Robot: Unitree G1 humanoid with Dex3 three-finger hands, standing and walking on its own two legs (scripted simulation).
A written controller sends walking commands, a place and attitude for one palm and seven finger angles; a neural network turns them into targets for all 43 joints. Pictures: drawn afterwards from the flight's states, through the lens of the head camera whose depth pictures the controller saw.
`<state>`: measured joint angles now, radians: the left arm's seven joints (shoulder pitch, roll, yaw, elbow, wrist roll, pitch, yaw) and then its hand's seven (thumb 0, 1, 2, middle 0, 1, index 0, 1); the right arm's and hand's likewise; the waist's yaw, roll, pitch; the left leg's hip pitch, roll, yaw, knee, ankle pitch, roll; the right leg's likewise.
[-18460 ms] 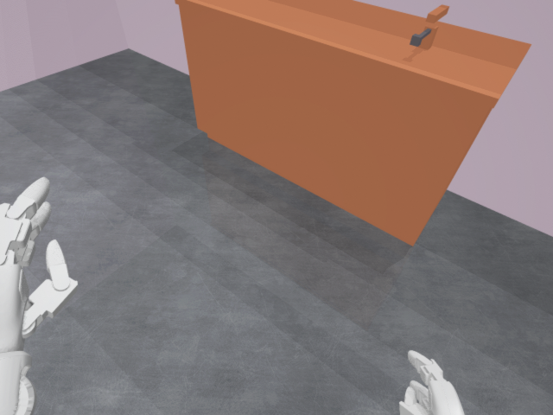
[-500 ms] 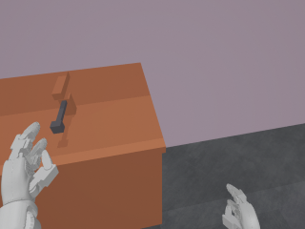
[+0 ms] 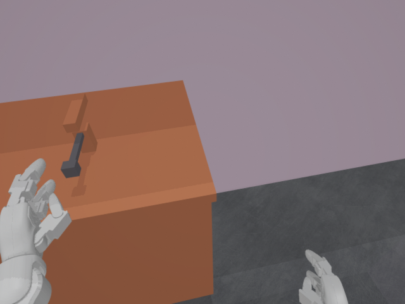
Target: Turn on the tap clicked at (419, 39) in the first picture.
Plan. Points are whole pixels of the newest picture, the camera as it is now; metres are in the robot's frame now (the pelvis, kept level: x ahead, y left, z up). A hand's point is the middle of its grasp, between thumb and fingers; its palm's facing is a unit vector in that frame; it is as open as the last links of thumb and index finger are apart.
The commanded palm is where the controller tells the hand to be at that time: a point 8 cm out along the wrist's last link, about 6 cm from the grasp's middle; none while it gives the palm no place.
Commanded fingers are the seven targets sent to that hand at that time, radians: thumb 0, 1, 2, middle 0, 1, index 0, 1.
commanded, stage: reach beside the lever's end, fingers flat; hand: left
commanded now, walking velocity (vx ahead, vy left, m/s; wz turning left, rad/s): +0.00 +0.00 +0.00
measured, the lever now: (71, 168) +0.34 +0.34 +0.10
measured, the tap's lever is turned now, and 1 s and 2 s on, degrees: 0 0 0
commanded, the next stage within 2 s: push the lever round in 1.84 s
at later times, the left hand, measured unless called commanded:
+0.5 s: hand (60, 201) +0.24 +0.29 +0.13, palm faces +0.53 -0.84 -0.12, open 7.5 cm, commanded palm +0.19 +0.33 +0.13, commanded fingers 0.00 0.90 0.90 -0.18 -0.24 -0.18 -0.24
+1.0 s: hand (54, 190) +0.27 +0.33 +0.11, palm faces +0.55 -0.83 -0.12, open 7.7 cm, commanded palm +0.23 +0.36 +0.11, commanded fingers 0.00 0.90 0.90 -0.16 -0.18 -0.16 -0.18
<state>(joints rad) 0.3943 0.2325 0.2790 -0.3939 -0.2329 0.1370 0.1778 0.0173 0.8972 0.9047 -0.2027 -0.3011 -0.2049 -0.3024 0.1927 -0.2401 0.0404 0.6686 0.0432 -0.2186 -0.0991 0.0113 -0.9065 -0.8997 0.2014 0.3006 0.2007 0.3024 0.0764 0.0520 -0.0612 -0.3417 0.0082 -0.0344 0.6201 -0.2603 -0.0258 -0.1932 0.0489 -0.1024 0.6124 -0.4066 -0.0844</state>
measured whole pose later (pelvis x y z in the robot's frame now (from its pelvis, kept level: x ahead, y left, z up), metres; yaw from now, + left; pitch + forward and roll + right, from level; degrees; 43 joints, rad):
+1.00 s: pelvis +0.00 +0.03 +0.00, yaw -1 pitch +1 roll -1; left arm 0.07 0.31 0.41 0.07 -0.21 0.01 0.14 0.02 0.90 0.90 -0.17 -0.20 -0.17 -0.20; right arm 0.20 -0.25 0.02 0.70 0.04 -0.17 -0.09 0.01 -0.91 -0.90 0.20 0.30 0.20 0.30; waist 0.04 0.04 -0.04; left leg -0.40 0.00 -0.01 0.63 -0.25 0.01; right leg -0.25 0.04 -0.08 0.61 -0.38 -0.05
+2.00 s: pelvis -0.01 +0.04 +0.00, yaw -1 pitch +4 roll -2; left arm -0.08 0.34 0.45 0.31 -0.20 -0.13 0.06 0.02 0.90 0.90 -0.15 -0.15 -0.15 -0.15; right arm 0.21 -0.26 0.01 0.71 0.04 -0.14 -0.08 0.01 -0.91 -0.90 0.20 0.30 0.20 0.30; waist 0.02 0.04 -0.04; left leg -0.49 -0.01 -0.02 0.69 -0.27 0.02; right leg -0.32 0.03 -0.09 0.65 -0.39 -0.04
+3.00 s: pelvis +0.00 +0.03 -0.01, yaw -1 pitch +4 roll -1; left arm -0.15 0.24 0.34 0.30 -0.13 -0.08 0.29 0.01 0.90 0.90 -0.15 -0.15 -0.16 -0.15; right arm 0.20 -0.24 0.01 0.69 0.02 -0.09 -0.05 0.01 -0.91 -0.90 0.20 0.30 0.20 0.30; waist 0.01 0.04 -0.07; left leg -0.49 0.00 -0.02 0.70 -0.29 0.01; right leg -0.34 0.04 -0.08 0.67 -0.41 -0.05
